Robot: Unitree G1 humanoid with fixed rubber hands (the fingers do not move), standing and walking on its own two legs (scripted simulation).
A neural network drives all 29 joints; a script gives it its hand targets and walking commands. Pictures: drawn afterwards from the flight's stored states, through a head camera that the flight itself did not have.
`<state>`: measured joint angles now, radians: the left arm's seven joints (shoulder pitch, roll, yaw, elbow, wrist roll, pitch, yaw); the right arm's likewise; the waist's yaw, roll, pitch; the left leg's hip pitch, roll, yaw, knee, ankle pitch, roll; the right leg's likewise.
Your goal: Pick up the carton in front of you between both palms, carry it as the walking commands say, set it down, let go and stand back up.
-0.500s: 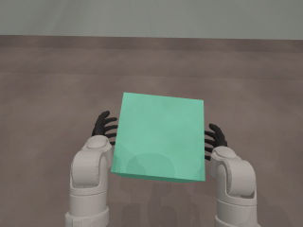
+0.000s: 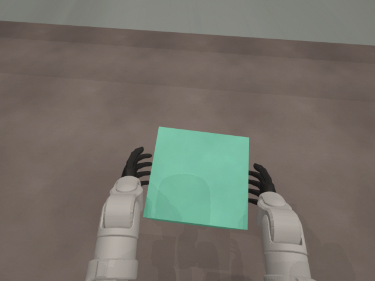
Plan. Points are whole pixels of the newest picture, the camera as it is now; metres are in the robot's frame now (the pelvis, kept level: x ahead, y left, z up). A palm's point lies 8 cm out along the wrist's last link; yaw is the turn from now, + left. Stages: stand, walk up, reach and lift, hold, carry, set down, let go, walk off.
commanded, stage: carry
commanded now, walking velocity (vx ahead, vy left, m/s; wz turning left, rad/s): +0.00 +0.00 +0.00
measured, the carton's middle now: (195, 184) +0.36 +0.00 -0.08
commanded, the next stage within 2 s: none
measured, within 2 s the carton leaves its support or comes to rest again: neither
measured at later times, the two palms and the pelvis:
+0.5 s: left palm (135, 156) +0.38 +0.15 +0.02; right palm (255, 171) +0.37 -0.14 +0.00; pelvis +0.08 +0.00 -0.03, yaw +1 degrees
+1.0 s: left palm (138, 164) +0.36 +0.14 +0.03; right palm (264, 174) +0.35 -0.15 +0.01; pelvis +0.06 -0.02 -0.03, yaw +2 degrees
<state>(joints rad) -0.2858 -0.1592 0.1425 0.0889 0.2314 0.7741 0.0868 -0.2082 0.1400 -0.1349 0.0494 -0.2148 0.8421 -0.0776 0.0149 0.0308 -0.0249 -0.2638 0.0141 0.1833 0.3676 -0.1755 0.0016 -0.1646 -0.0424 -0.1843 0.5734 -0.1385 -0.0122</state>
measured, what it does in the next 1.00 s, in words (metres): steps on the spot: left foot, then right foot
